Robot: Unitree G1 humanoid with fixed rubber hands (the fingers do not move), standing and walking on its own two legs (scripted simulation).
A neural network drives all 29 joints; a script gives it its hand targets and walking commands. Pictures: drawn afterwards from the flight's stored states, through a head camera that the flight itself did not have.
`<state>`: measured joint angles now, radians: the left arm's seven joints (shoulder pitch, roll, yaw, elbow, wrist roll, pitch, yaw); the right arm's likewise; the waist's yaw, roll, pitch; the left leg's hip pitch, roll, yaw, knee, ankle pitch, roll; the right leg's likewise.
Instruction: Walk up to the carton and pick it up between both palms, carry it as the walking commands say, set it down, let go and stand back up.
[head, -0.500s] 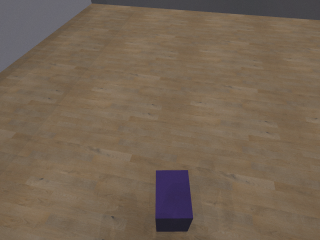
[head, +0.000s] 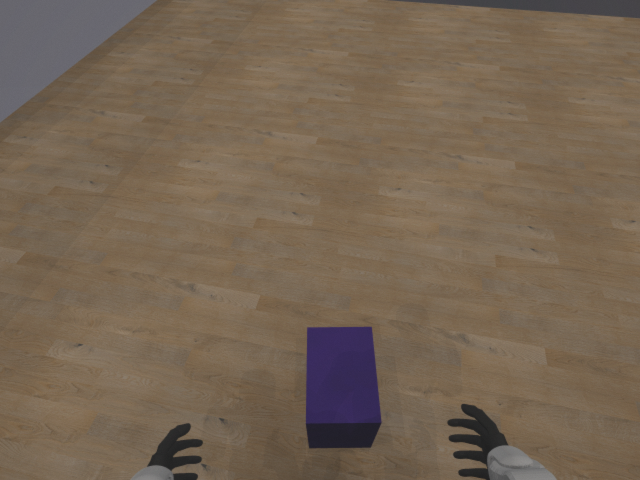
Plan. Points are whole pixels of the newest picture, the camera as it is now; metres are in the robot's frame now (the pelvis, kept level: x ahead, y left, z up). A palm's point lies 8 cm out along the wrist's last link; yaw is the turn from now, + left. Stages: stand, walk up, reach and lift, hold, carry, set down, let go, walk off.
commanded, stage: reach and lift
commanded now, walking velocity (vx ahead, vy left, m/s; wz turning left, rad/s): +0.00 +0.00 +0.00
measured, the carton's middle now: (339, 388) +0.44 -0.04 -0.62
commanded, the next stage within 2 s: none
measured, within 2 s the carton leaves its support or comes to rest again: neither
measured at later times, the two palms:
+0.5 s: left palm (205, 450) +0.20 +0.18 -0.15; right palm (480, 428) +0.22 -0.22 -0.15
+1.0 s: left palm (243, 366) +0.35 +0.15 -0.21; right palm (442, 351) +0.37 -0.21 -0.20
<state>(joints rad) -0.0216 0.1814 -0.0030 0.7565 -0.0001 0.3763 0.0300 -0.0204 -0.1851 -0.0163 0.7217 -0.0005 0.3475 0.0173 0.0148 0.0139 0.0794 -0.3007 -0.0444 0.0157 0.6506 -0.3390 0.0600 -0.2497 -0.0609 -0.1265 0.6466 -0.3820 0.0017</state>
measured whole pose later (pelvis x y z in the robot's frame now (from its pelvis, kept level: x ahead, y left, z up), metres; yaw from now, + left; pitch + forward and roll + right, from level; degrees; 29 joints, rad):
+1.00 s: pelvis -0.08 -0.03 -0.09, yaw -1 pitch +29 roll +0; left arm -0.85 0.16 0.28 0.84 0.00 0.10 0.11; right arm -0.91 -0.19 -0.11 0.82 0.00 0.14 -0.12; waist 0.01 0.01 0.15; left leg -1.25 0.00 0.00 1.08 -0.33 0.01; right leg -1.22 -0.03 -0.12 1.11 -0.39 -0.07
